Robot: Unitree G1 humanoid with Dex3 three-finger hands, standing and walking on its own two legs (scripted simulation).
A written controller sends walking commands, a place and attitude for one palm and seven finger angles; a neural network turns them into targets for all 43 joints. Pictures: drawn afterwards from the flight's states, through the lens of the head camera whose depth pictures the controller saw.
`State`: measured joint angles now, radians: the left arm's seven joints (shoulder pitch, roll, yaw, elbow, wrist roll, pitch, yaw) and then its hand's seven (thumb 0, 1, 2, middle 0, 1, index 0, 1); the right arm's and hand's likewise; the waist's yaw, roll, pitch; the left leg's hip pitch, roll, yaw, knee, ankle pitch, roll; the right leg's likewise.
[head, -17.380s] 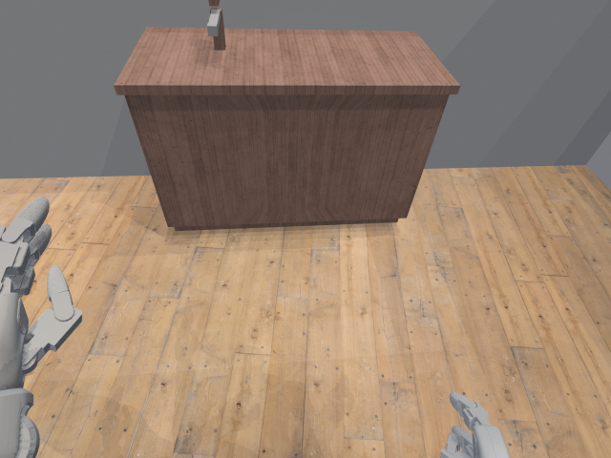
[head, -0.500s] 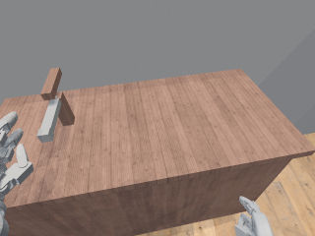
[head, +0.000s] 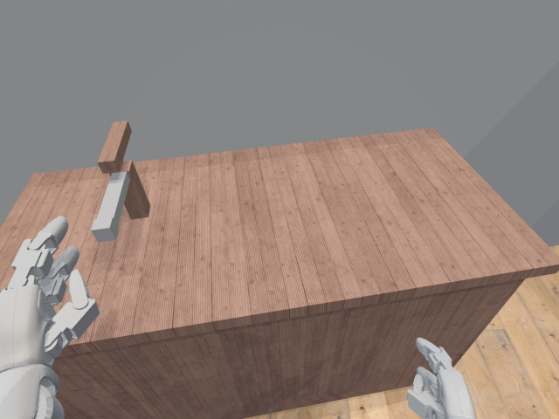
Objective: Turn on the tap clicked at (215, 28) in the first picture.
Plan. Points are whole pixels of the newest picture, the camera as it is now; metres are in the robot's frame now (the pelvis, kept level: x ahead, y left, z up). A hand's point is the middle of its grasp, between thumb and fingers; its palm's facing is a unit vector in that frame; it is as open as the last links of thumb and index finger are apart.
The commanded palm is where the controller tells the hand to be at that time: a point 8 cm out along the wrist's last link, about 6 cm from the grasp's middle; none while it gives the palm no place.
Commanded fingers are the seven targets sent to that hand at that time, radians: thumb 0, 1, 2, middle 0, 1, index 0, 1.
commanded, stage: turn the palm inward beside the body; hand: left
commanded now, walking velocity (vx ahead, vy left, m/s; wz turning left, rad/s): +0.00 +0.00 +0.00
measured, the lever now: (105, 229) +0.35 +0.33 +0.09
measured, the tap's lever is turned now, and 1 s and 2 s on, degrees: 0 0 0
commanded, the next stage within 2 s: reach beside the lever's end, fingers flat in 0.82 s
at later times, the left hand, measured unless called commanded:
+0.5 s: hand (102, 295) +0.21 +0.23 +0.15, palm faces +0.46 -0.88 -0.12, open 7.4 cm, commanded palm +0.15 +0.28 +0.16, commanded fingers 0.00 0.90 0.90 -0.20 -0.30 -0.20 -0.30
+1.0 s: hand (112, 305) +0.20 +0.22 +0.14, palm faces +0.48 -0.87 -0.14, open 7.4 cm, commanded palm +0.14 +0.27 +0.15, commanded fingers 0.00 0.90 0.90 -0.20 -0.30 -0.20 -0.30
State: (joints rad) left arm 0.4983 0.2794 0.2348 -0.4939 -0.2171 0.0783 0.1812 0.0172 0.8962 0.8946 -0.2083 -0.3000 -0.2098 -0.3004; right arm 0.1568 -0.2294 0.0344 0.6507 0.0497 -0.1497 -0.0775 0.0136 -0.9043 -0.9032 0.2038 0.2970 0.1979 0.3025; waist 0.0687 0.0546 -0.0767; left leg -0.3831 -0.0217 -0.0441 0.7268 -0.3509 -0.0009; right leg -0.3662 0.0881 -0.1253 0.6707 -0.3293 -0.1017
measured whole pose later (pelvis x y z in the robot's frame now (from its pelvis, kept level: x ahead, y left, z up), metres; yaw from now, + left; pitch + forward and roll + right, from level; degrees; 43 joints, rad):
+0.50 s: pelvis +0.02 +0.01 +0.01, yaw +0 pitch +1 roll +0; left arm 0.53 0.23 0.21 -0.53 -0.24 0.14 0.18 0.02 0.90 0.89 -0.21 -0.30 -0.21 -0.30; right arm 0.17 -0.24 0.05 0.63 0.04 -0.16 -0.09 0.01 -0.90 -0.90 0.20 0.30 0.20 0.30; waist 0.08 0.04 -0.08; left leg -0.32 -0.04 -0.04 0.65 -0.35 0.01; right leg -0.31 0.07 -0.12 0.63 -0.34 -0.11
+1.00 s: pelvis +0.01 -0.01 +0.01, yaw +1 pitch +0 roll +0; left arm 0.53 0.23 0.19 -0.53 -0.24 0.14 0.23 0.02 0.90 0.89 -0.21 -0.30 -0.21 -0.30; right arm 0.14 -0.23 0.03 0.67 0.04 -0.14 -0.09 0.01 -0.90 -0.90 0.20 0.30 0.20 0.30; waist 0.07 0.06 -0.06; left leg -0.33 -0.01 -0.06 0.68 -0.35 -0.01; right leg -0.31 0.10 -0.14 0.61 -0.32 -0.12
